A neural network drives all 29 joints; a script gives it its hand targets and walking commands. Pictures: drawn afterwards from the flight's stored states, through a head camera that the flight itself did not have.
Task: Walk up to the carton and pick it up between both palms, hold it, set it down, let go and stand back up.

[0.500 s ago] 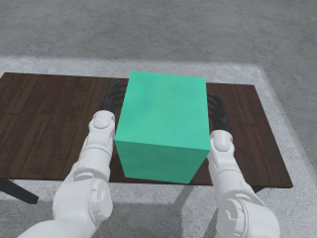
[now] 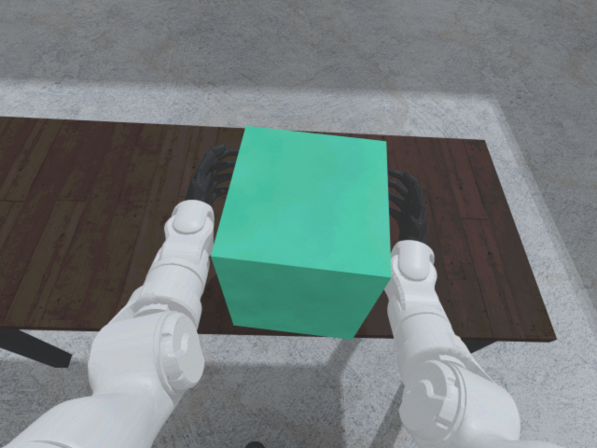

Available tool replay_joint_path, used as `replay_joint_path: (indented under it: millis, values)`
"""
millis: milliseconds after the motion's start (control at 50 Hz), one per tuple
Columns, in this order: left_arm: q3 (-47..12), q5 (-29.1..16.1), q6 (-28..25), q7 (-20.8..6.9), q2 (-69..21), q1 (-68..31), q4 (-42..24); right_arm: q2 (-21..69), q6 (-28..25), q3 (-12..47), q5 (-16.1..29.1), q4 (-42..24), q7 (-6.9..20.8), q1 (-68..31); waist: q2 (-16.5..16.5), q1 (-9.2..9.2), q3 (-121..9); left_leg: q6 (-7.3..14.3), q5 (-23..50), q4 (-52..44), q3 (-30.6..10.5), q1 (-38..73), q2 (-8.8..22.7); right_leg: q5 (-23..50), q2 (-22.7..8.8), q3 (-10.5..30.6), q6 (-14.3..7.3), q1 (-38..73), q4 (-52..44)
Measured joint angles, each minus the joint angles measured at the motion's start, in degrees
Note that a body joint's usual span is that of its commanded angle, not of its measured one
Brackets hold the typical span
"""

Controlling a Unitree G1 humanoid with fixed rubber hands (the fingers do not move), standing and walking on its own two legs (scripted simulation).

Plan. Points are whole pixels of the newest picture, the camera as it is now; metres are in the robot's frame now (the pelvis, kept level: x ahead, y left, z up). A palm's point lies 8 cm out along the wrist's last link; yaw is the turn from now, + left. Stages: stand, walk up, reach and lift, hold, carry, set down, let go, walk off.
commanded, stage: set down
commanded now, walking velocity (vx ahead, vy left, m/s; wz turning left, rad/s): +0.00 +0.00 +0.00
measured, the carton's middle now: (303, 241) +0.40 +0.02 -0.03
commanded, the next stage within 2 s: none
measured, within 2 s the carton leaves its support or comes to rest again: rests again in 0.44 s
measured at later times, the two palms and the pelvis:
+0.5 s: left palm (206, 204) +0.43 +0.17 +0.00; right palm (399, 241) +0.39 -0.12 +0.00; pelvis +0.00 +0.00 -0.01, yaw +0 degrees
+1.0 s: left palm (206, 209) +0.43 +0.17 -0.01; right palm (399, 245) +0.38 -0.12 -0.01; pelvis -0.02 +0.00 -0.02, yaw +0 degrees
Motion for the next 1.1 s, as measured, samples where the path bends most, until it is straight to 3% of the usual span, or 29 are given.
replay_joint_path:
  millis: [680,1100]
  values:
    - [-1.6,-3.3,-11.3,1.9,4.9,-6.8,15.3,0.5,-5.1,-4.9,-3.0,4.9,-0.6,-3.9,1.5,-1.40,-3.5,0.2,-1.5,7.3,-0.3,-14.4,0.9,-1.5,0.3,-1.1,-0.2,-13.9,6.8]
    - [1.1,-1.2,-11.7,1.6,5.5,-8.8,16.3,1.5,-4.1,-8.7,-5.5,3.7,0.3,-5.9,1.2,-2.11,-3.9,0.4,-2.1,10.7,-0.4,-18.1,0.9,-2.9,-0.1,-1.6,-0.2,-17.9,11.3]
